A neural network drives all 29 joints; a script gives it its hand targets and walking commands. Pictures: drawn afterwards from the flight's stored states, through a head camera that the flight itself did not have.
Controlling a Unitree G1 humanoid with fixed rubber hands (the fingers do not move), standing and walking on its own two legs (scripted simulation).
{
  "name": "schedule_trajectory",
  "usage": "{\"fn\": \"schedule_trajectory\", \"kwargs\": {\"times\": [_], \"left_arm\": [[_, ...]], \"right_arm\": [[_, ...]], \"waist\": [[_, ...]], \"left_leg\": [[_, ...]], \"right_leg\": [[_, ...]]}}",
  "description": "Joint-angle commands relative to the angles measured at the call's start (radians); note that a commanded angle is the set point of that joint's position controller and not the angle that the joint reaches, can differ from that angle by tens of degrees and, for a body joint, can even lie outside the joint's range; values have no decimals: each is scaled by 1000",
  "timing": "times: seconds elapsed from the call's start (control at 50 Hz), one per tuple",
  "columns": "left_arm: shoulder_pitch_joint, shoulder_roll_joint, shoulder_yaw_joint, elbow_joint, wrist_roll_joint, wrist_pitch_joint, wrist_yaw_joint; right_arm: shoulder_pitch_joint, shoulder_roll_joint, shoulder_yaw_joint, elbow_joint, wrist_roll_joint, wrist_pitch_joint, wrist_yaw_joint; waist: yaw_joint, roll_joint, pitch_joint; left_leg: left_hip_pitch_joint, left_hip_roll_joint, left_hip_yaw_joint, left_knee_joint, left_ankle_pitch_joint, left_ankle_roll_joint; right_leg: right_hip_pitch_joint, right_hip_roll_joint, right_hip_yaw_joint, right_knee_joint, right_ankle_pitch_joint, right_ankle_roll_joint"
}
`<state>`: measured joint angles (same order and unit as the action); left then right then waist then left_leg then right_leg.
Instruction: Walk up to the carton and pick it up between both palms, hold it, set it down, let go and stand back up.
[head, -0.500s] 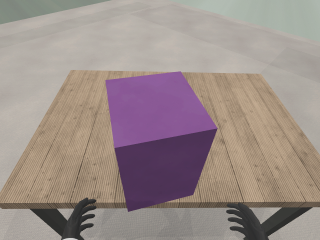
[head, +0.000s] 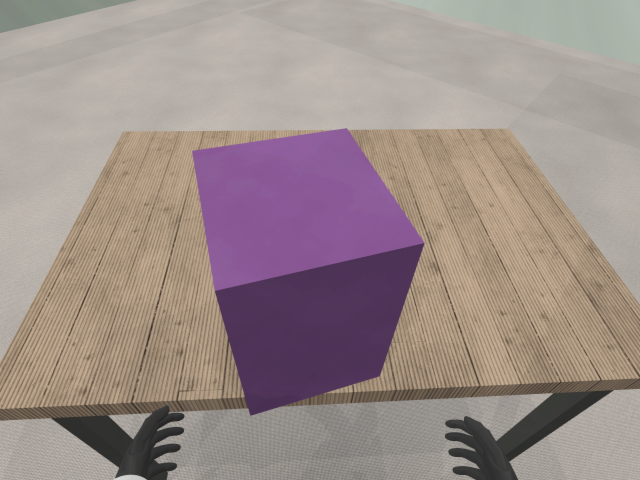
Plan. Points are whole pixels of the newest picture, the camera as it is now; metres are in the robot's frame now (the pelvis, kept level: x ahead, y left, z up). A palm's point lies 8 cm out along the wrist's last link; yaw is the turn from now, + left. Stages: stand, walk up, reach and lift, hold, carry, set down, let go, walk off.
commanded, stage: set down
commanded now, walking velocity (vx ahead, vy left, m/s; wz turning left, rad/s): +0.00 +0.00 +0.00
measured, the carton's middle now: (297, 276) +0.37 +0.03 +0.06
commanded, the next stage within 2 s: let go in 0.02 s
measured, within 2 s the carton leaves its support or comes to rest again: neither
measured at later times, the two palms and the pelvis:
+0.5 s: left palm (134, 466) +0.17 +0.23 -0.07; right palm (491, 470) +0.17 -0.22 -0.08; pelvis +0.02 +0.00 +0.00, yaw +0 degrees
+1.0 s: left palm out of the picture +0.11 +0.30 -0.11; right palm out of the picture +0.11 -0.30 -0.10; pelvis +0.01 +0.01 +0.00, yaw +1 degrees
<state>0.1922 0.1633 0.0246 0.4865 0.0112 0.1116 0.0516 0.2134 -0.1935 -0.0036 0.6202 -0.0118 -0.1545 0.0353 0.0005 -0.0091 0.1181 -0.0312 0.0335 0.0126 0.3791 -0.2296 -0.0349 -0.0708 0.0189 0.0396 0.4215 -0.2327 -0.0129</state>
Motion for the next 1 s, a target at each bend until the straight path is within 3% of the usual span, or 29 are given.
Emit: {"fn": "schedule_trajectory", "kwargs": {"times": [0.0,0.02,0.06,0.12,0.18,0.24,0.3,0.38,0.48,0.5,0.52,0.54,0.56,0.58,0.6,0.64,0.66,0.68,0.7,0.72,0.76,0.78,0.8,0.82,0.84,0.88,0.96,0.98], "left_arm": [[-62,99,30,-56,12,-19,-21],[-61,106,28,-29,11,-12,-31],[-83,110,28,-120,-2,-23,-20],[-80,109,28,-47,-2,-33,-32],[-82,123,40,-47,10,-35,-39],[-67,118,41,-30,3,-55,-45],[-65,126,41,-36,11,-64,-55],[-70,115,32,-52,23,-72,-52],[-61,114,31,-21,26,-76,-55],[-61,113,37,-50,23,-79,-54],[-45,330,108,65,27,-95,-35],[-42,334,106,66,4,-93,-28],[-42,313,98,93,1,-104,-33],[-61,282,91,100,6,-104,-31],[-45,268,78,118,3,-108,-30],[-81,262,67,158,7,-123,-36],[-83,282,70,172,13,-128,-41],[-101,296,66,194,19,-130,-42],[-89,298,68,207,8,-138,-45],[-115,314,67,227,22,-142,-47],[-99,320,59,261,10,-143,-56],[-117,324,57,283,16,-145,-58],[-106,334,53,294,4,-143,-59],[-114,350,58,311,10,-148,-58],[-115,358,50,325,9,-149,-58],[-116,379,48,373,9,-152,-52],[-109,364,34,414,4,-151,-53],[-112,376,32,432,6,-150,-49]], "right_arm": [[-82,-98,-29,-81,-12,-50,-13],[-85,-88,-28,-70,-17,-45,-17],[-97,-103,-47,-102,-11,-59,-15],[-81,-90,-36,-71,-26,-63,-22],[-86,-95,-32,-46,-28,-66,-22],[-83,-97,-37,-44,-37,-86,-29],[-90,-107,-26,-4,-23,-97,-32],[-93,-114,-35,20,-13,-118,-30],[-97,-116,-24,48,-13,-128,-28],[-104,-111,-26,37,-4,-132,-30],[-43,-335,-90,104,-29,-10,-49],[-27,-317,-95,96,-27,36,-51],[-39,-293,-85,90,-17,58,-50],[-54,-288,-80,83,-25,68,-46],[-44,-305,-81,97,-20,77,-44],[-51,-281,-68,125,-21,77,-38],[-69,-279,-73,121,-15,79,-37],[-60,-284,-68,134,-18,81,-35],[-75,-301,-66,143,-21,87,-35],[-58,-300,-67,158,-20,91,-33],[-51,-337,-75,172,-20,98,-33],[-54,-329,-70,191,-18,99,-34],[-68,-333,-65,186,-16,103,-31],[-75,-339,-67,192,-16,107,-31],[-55,-345,-63,206,-16,106,-31],[-74,-366,-66,233,-18,107,-35],[-76,-375,-60,264,-13,119,-47],[-70,-367,-57,267,-14,116,-40]], "waist": [[2,18,-69],[-2,24,-63],[10,27,-106],[-8,-1,-89],[-7,8,-85],[-3,-31,-99],[-16,-21,-129],[-16,13,-130],[-13,-9,-110],[-9,14,-128],[21,-49,-172],[7,-51,-147],[1,-89,-150],[6,-74,-126],[6,1,-120],[6,6,-131],[7,-10,-116],[-4,13,-116],[15,7,-109],[-6,0,-129],[-5,61,-95],[-9,41,-124],[9,30,-110],[-3,-11,-138],[-11,38,-114],[-7,2,-121],[3,45,-112],[-11,8,-132]], "left_leg": [[-13,-50,95,-70,195,15],[-13,-51,95,-64,176,16],[-2,-43,96,-69,193,11],[-11,-48,103,-66,222,13],[-1,-46,94,-57,243,13],[0,-49,102,-47,301,11],[20,-51,92,-33,343,6],[52,-46,81,-35,369,-7],[37,-49,80,-36,367,-5],[35,-52,80,-32,380,-10],[-61,51,-31,35,420,25],[-93,67,-38,20,300,40],[-76,83,-50,19,264,56],[-111,77,-44,23,249,65],[-137,69,-43,8,220,68],[-123,73,-59,17,178,74],[-126,74,-58,21,175,76],[-114,72,-64,26,181,80],[-131,66,-67,16,191,81],[-102,70,-62,15,187,78],[-140,72,-74,10,197,89],[-139,80,-85,3,184,86],[-149,81,-88,-1,185,90],[-119,85,-85,10,180,89],[-128,81,-88,-4,178,90],[-99,86,-102,-2,235,94],[-123,88,-98,-17,221,93],[-97,86,-99,-21,194,90]], "right_leg": [[-27,6,-59,-122,114,7],[-41,3,-59,-127,95,4],[-32,11,-68,-116,105,1],[-14,9,-67,-115,144,10],[-18,7,-60,-112,171,7],[14,11,-68,-111,243,15],[25,9,-61,-102,333,20],[18,17,-69,-110,313,13],[26,12,-60,-112,343,13],[34,15,-62,-103,358,15],[-39,-87,19,3,375,-2],[-33,-97,35,-20,309,0],[-51,-99,40,-16,273,-1],[-74,-100,38,-25,273,-5],[-57,-106,49,-28,266,-8],[-82,-102,54,-39,180,-11],[-101,-107,59,-44,195,-12],[-112,-113,64,-45,206,-22],[-108,-105,60,-44,198,-16],[-113,-114,67,-52,209,-20],[-106,-115,59,-40,230,-18],[-78,-113,60,-34,211,-20],[-80,-109,64,-52,195,-23],[-86,-109,66,-49,196,-24],[-83,-118,66,-53,237,-25],[-86,-120,69,-46,246,-31],[-63,-112,68,-59,222,-27],[-65,-109,64,-70,190,-24]]}}
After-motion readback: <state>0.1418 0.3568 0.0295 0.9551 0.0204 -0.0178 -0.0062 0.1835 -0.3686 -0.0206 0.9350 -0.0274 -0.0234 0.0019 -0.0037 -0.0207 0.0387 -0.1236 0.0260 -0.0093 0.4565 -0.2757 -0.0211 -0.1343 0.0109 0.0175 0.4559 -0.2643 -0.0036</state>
